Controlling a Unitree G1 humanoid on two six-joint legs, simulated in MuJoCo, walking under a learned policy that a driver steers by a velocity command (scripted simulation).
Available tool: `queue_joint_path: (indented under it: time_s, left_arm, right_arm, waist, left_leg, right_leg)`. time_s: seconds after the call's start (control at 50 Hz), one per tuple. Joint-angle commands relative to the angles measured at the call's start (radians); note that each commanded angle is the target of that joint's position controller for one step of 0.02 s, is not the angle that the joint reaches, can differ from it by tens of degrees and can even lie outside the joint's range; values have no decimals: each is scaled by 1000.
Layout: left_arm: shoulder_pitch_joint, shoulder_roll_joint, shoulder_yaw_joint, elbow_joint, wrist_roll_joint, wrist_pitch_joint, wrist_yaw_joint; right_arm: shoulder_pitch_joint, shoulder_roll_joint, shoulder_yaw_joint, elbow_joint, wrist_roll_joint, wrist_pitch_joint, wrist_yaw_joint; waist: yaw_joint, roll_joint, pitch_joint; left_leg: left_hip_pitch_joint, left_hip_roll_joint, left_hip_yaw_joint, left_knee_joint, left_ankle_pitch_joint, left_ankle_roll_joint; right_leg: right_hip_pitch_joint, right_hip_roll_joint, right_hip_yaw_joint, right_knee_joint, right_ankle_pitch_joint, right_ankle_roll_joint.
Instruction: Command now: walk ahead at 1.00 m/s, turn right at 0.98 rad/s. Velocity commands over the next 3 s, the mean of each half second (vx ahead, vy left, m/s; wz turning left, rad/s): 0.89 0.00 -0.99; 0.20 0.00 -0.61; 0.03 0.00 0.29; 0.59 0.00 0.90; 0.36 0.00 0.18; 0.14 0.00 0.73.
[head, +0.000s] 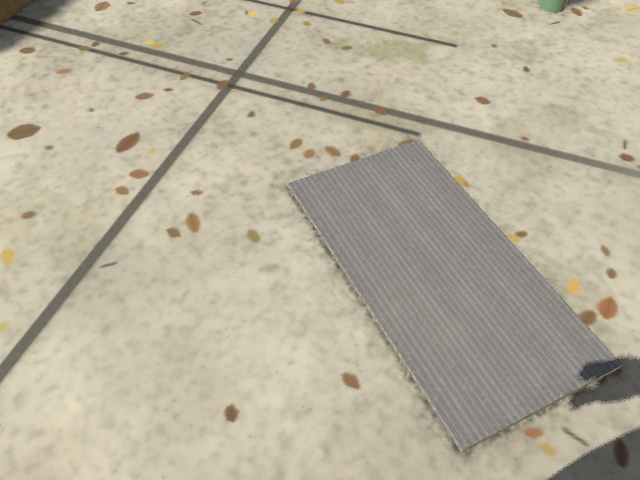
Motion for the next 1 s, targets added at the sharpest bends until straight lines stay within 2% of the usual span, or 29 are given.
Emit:
queue_joint_path:
  time_s: [0.02, 0.1, 0.16, 0.22, 0.26, 0.28, 0.3, 0.32, 0.34, 0.36, 0.38, 0.42, 0.48, 0.54, 0.58, 0.62, 0.64, 0.66, 0.68, 0.7, 0.72, 0.74, 0.76, 0.8, 0.86, 0.92, 0.96, 0.98, 1.0]
  left_arm:
    - [-80, -51, -38, -129, -2, 6, -25]
    - [-209, -55, -53, -180, -7, 6, -36]
    - [-312, -51, -65, -208, -2, 6, -62]
    - [-214, -33, -59, -177, -12, 9, -50]
    - [91, 39, -22, -95, -5, -1, -17]
    - [248, 75, 9, -34, -15, -6, 9]
    - [173, 146, 36, -41, -43, 6, 32]
    - [159, 251, 51, -84, -7, 23, 30]
    - [201, 204, 52, -84, -9, 25, 44]
    - [176, 158, 43, -56, -10, 8, 55]
    - [138, 123, 33, -40, -17, -9, 62]
    - [63, 58, 6, -54, -38, -24, 60]
    - [63, 88, 12, -30, -33, -34, 48]
    - [82, 91, 25, -8, -35, -20, 50]
    - [113, 77, 27, 3, -37, -7, 51]
    - [85, 92, 34, -15, -33, -2, 58]
    - [66, 92, 35, -23, -39, -8, 57]
    - [151, 4, 17, -46, -53, -16, 58]
    - [273, -26, 2, -53, -61, -11, 72]
    - [285, 22, 3, -36, -28, 0, 76]
    - [190, 47, 9, -35, -5, 16, 69]
    - [70, 43, 10, -58, -2, 29, 54]
    - [114, 15, 4, -76, -13, 44, 35]
    - [128, -25, -16, -72, -13, 73, 23]
    - [108, -43, -34, -79, -18, 75, 19]
    - [92, -45, -43, -77, -22, 75, 23]
    - [113, -38, -45, -56, -3, 67, 22]
    - [88, 31, -38, -91, 14, 62, 28]
    - [44, 87, -18, -125, 17, 64, 50]
  right_arm:
    - [115, -13, -4, 16, 22, -34, 20]
    - [77, -51, -12, 41, 20, -50, 6]
    - [125, -90, -21, 59, 23, -52, 14]
    - [177, -179, -38, 64, 18, -24, -13]
    - [138, -229, -49, 41, 10, 3, -30]
    - [117, -218, -51, 26, 5, 15, -21]
    - [91, -82, -23, -19, -6, 16, 0]
    - [99, -89, -15, -154, 17, -7, 6]
    - [-10, -130, -12, -173, 15, -37, 10]
    - [-10, -115, -7, -170, 30, -52, 9]
    - [-16, -113, -4, -160, 20, -45, 4]
    - [51, -123, -8, -114, -12, 11, 0]
    - [-29, -68, 5, -150, -3, 45, 3]
    - [-131, -20, 33, -184, 21, 41, -1]
    - [-149, -32, 35, -187, 33, 41, -5]
    - [-67, -81, 19, -166, 29, 30, -15]
    - [45, -101, 11, -129, 23, 17, -24]
    - [130, -171, -4, -117, 9, 3, -28]
    - [140, -161, -6, -140, 15, 17, -18]
    - [44, -174, -26, -162, 21, 27, -28]
    - [-39, -102, -10, -183, 25, 38, -40]
    - [-88, -26, 18, -166, 27, 54, -38]
    - [-113, -59, 11, -156, 14, 52, -39]
    - [-99, -84, -2, -122, 16, 52, -24]
    - [-124, -101, -14, -108, 15, 54, -10]
    - [-132, -115, -25, -96, 31, 85, 0]
    - [-79, -71, -20, -83, 30, 113, 3]
    - [-44, 0, -3, -116, 25, 120, 14]
    - [-111, -47, -8, -138, 30, 131, -1]
  waist:
    - [-15, 167, 1]
    - [9, 129, 72]
    - [-13, 117, 137]
    - [56, 160, 23]
    - [208, 176, -133]
    - [262, 116, -191]
    - [161, -119, -140]
    - [101, -153, -291]
    - [146, 38, -236]
    - [75, 77, -67]
    - [12, 138, 13]
    - [-63, 181, 47]
    - [-75, 139, 8]
    - [-22, 66, -50]
    - [8, 28, -74]
    - [-39, 18, -107]
    - [-102, 44, -132]
    - [-84, 198, -238]
    - [-34, 319, -421]
    - [-21, 276, -475]
    - [-24, 170, -378]
    - [-26, 80, -217]
    - [19, 194, -179]
    - [34, 199, -117]
    - [44, 204, -138]
    - [50, 225, -131]
    - [56, 86, -88]
    - [24, -199, -76]
    - [73, -200, -43]
  left_leg:
    - [208, 243, -196, -271, 121, 84]
    - [120, 205, 54, -325, 420, 61]
    - [130, 165, 167, -377, 587, 41]
    - [314, 208, 201, -111, 1289, 20]
    - [220, 250, 166, 308, 1315, 48]
    - [24, 205, 172, 644, 934, 55]
    - [-307, 14, 157, 1040, -146, 33]
    - [-626, -58, -45, 1238, -254, 3]
    - [-688, -9, -157, 1160, -160, 2]
    - [-656, 31, -155, 1040, -117, -1]
    - [-570, 60, -151, 948, -136, -14]
    - [-402, 85, -147, 830, -172, -45]
    - [-263, 48, -94, 575, -78, -56]
    - [-102, -40, -44, 293, 206, -17]
    - [-13, -93, -57, 167, 281, -5]
    - [106, -116, -107, 32, 323, 6]
    - [209, -90, -100, -76, 442, 19]
    - [465, 188, -305, 4, 871, 105]
    - [637, 489, -579, 84, 1170, 237]
    - [558, 497, -701, 9, 867, 307]
    - [404, 401, -608, -53, 581, 292]
    - [230, 257, -411, -122, 397, 212]
    - [159, 291, -404, -120, 450, 251]
    - [5, 234, -275, -142, 498, 234]
    - [-64, 198, -180, -145, 479, 205]
    - [-119, 176, -152, -133, 190, 177]
    - [-281, 100, -82, -7, -124, 101]
    - [-359, -7, 18, 246, -296, 24]
    - [-357, -24, -71, 352, -271, 17]
  right_leg:
    - [-295, -102, 49, -8, 63, 3]
    - [-250, -90, -18, -220, 268, 31]
    - [-95, -45, -157, -509, 291, -27]
    - [50, 63, -221, -573, 175, -86]
    - [434, 119, -181, -638, 101, -131]
    - [701, 105, -93, -729, 74, -162]
    - [811, -61, 203, -750, 3, -206]
    - [1033, -253, 735, -937, -31, -405]
    - [956, -282, 813, -1086, -25, -378]
    - [775, -268, 718, -1115, 178, -346]
    - [608, -218, 607, -1094, 426, -312]
    - [386, -143, 411, -1057, 834, -267]
    - [238, -26, 286, -1012, 1033, -203]
    - [189, 83, 229, -942, 932, -88]
    - [209, 102, 277, -871, 809, -27]
    - [250, 107, 350, -711, 710, 25]
    - [261, 131, 310, -556, 646, 55]
    - [104, 190, 225, -247, 62, 103]
    - [-26, 237, 141, -14, -465, 119]
    - [-73, 152, 128, 85, -305, 117]
    - [-53, 98, 99, 57, -208, 126]
    - [-17, 75, 75, -38, -192, 126]
    - [-12, 68, 84, -48, -186, 139]
    - [87, 54, 63, -184, -169, 136]
    - [246, 38, 22, -460, -132, 104]
    - [403, 47, -26, -733, -32, 80]
    - [569, 40, 20, -922, 12, 62]
    - [535, -245, 382, -1069, -49, 6]
    - [333, -336, 496, -1164, -55, -100]
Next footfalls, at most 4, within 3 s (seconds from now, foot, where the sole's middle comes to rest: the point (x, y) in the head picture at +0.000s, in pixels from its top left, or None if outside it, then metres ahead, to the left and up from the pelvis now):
0.30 right None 0.41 -0.07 -0.77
0.64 left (366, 346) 0.78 -0.09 -0.76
0.96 right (425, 431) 0.58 -0.20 -0.76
1.30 left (345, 391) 0.67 -0.04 -0.77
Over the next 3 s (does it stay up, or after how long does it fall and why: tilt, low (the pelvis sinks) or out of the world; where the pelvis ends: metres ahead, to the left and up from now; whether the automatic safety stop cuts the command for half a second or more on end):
stays up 1.01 -0.07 0.01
